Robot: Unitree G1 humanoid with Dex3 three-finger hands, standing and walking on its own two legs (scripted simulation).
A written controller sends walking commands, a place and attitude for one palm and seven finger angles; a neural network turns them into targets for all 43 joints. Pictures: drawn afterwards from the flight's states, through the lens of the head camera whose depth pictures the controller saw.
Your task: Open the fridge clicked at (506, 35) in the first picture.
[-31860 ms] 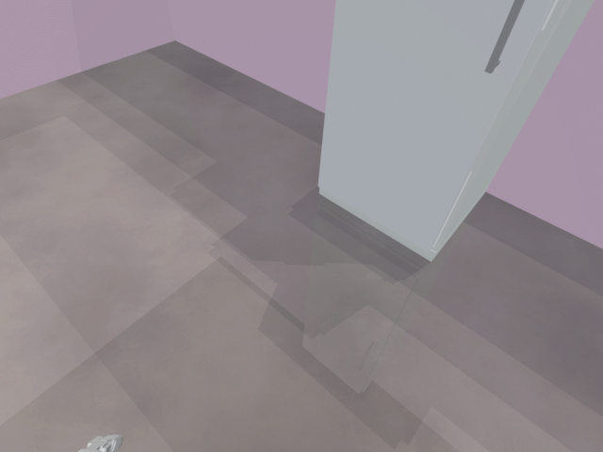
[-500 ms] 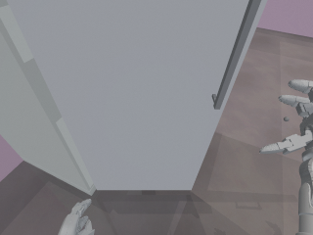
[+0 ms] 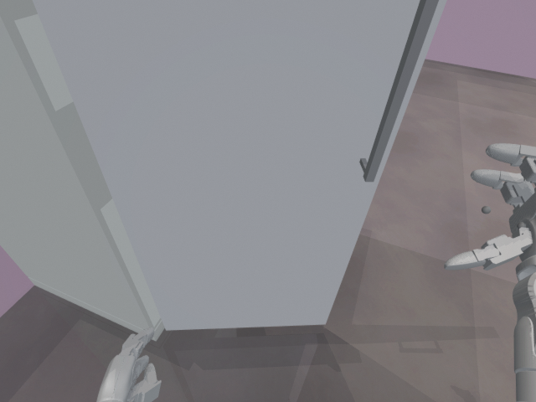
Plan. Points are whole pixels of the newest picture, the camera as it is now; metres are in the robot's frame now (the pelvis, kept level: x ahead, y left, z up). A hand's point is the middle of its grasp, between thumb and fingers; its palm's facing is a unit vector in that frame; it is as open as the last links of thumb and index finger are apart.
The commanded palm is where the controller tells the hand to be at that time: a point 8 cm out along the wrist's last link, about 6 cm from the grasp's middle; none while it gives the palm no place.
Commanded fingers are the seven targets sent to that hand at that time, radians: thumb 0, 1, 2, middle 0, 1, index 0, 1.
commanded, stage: slip the hand off the handle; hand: right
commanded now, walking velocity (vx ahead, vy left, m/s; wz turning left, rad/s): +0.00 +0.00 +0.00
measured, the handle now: (394, 84) +0.52 -0.19 +0.26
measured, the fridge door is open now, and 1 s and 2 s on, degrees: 65 65 65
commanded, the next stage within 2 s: draw the hand back to the body in 0.16 s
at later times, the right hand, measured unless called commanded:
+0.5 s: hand (486, 216) +0.31 -0.27 +0.19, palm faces +0.24 +0.97 -0.02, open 14.7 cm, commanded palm +0.25 -0.31 +0.20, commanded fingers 0.00 0.55 -0.20 0.25 1.15 0.25 1.15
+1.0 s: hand (510, 252) +0.25 -0.27 +0.18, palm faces +0.45 +0.85 -0.27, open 13.5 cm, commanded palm +0.20 -0.30 +0.19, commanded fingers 0.00 -0.07 -0.50 0.23 0.79 0.23 0.79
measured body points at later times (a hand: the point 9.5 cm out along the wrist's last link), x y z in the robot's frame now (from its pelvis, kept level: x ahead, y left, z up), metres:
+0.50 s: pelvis +0.03 -0.01 +0.01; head +0.00 +0.01 +0.45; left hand +0.23 +0.22 -0.06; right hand +0.29 -0.32 +0.19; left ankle -0.01 +0.12 -0.73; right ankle +0.07 -0.15 -0.73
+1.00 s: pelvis +0.02 -0.01 +0.01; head -0.01 +0.01 +0.46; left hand +0.22 +0.20 -0.06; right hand +0.22 -0.32 +0.20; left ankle -0.01 +0.12 -0.73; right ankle +0.07 -0.15 -0.73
